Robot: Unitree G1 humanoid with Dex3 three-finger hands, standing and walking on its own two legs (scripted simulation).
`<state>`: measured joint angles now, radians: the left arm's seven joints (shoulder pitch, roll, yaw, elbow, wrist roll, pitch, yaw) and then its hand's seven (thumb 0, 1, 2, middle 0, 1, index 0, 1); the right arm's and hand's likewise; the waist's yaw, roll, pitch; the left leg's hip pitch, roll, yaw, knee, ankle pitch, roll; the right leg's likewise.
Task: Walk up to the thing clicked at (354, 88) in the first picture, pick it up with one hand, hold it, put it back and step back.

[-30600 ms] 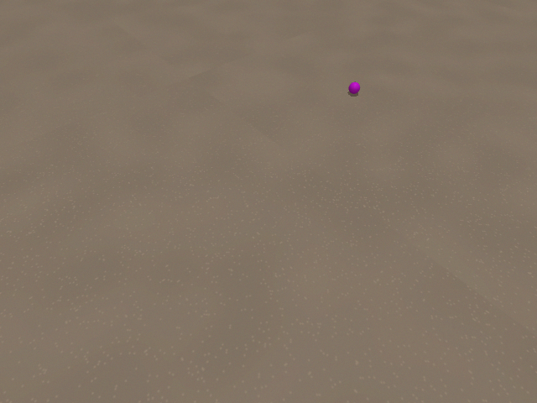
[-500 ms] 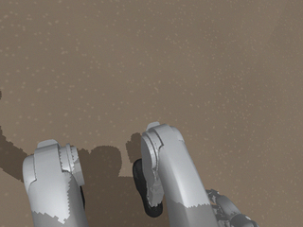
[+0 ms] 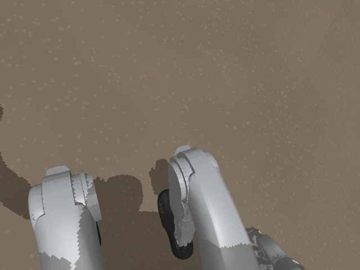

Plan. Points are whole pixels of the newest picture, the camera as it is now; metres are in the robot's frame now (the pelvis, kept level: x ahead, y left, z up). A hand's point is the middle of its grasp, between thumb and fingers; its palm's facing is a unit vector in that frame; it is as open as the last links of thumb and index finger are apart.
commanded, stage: rise first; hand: left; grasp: from above
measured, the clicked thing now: out of the picture +0.47 +0.37 -0.28
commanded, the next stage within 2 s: approach in 1.72 s
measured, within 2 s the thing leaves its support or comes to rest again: neither
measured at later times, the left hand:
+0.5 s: hand out of the picture +0.43 +0.40 -0.16, palm faces -0.45 -0.13 -0.88, open 14.1 cm
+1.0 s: hand out of the picture +0.42 +0.40 -0.16, palm faces -0.46 -0.13 -0.88, open 14.2 cm
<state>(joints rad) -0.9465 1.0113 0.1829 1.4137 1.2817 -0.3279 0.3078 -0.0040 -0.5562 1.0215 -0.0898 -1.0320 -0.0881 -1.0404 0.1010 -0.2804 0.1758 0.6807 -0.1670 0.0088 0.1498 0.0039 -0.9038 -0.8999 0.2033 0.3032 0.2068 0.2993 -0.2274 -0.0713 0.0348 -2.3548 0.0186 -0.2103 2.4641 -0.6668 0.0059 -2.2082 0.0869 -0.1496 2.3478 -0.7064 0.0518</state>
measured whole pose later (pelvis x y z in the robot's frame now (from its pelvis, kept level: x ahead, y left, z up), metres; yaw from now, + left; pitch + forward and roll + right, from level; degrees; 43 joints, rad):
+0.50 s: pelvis +0.00 +0.00 +0.00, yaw +0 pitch +31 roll -12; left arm -0.97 1.02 0.17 1.44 1.28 -0.34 0.30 0.00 -0.55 1.02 -0.09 -1.03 -0.09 -1.04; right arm 0.09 -0.29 0.18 0.67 -0.17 0.01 0.15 0.00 -0.90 -0.90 0.20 0.30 0.21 0.30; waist -0.23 -0.07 0.04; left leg -2.35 0.02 -0.21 2.46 -0.66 0.00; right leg -2.20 0.09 -0.15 2.34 -0.70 0.05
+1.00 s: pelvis +0.00 +0.00 +0.00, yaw +0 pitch +30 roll -12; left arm -0.95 1.01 0.16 1.43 1.28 -0.33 0.28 0.00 -0.55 1.02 -0.09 -1.02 -0.09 -1.03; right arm 0.10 -0.28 0.18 0.67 -0.16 0.01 0.15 0.00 -0.90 -0.90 0.20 0.30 0.21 0.30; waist -0.23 -0.07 0.03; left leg -2.35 0.01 -0.21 2.45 -0.66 0.01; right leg -2.20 0.08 -0.15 2.34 -0.70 0.05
